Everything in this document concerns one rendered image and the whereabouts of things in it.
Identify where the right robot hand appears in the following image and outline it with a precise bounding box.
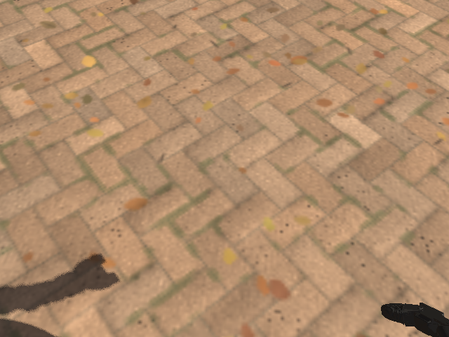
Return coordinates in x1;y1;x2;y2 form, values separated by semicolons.
381;303;449;337

